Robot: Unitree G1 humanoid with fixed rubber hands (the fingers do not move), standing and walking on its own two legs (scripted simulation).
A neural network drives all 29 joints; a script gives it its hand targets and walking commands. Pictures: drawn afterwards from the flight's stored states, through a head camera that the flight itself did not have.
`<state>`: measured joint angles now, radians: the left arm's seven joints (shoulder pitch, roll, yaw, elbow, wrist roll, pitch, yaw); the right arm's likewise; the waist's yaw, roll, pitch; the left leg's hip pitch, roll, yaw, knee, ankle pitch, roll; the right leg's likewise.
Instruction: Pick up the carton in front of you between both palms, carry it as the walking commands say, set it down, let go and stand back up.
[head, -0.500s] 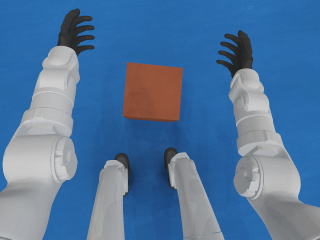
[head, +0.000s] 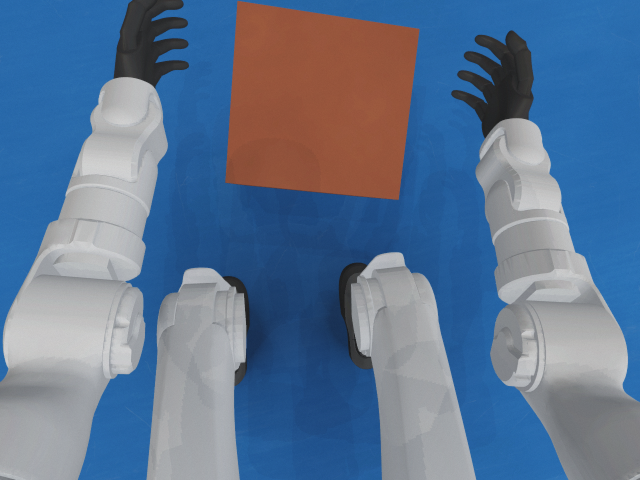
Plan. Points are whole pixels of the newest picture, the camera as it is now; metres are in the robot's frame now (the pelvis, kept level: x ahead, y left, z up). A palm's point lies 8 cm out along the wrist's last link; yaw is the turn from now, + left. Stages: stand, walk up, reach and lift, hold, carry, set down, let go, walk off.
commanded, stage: reach and lift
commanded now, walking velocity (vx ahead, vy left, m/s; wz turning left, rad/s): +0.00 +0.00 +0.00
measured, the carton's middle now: (312, 123) +0.49 -0.04 -0.32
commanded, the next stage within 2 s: none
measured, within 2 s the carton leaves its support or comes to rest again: leaves its support in 1.14 s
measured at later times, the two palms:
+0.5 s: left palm (172, 91) +0.52 +0.15 -0.26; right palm (445, 115) +0.49 -0.21 -0.25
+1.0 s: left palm (199, 92) +0.52 +0.11 -0.25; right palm (430, 115) +0.48 -0.19 -0.24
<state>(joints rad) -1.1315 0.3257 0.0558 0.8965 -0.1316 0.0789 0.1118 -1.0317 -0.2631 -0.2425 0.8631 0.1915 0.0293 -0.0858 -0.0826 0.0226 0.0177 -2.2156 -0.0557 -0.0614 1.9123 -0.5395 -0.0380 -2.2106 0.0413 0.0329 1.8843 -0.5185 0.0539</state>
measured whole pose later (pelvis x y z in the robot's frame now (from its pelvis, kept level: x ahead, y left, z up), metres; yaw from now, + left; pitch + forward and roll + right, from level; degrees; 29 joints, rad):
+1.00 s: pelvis -0.02 +0.00 -0.07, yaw +0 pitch +39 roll -2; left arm -1.47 0.28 -0.02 1.25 -0.18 0.01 0.17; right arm -1.36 -0.24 -0.16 1.17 0.26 -0.04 -0.16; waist -0.08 -0.01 0.29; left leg -2.30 -0.05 -0.05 2.17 -0.54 -0.03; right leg -2.30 0.03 0.03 2.13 -0.51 0.06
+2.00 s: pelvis +0.01 +0.00 +0.11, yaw +1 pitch +38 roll +0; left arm -0.80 -0.03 0.33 0.68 0.13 0.31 0.09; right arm -0.75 0.06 -0.42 0.59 -0.13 0.32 -0.05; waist -0.04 0.02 -0.23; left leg -1.73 -0.12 -0.10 1.59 -0.53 -0.05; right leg -1.74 0.10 0.11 1.58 -0.50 0.07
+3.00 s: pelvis +0.09 +0.00 +0.33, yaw +0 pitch -1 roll +0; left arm -0.24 -0.15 0.25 0.40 0.24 0.58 0.03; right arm -0.25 0.15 -0.26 0.39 -0.24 0.58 -0.01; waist -0.01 0.01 -0.08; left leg -0.20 -0.05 -0.15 0.47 -0.25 -0.01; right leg -0.22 0.05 0.14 0.47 -0.23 0.01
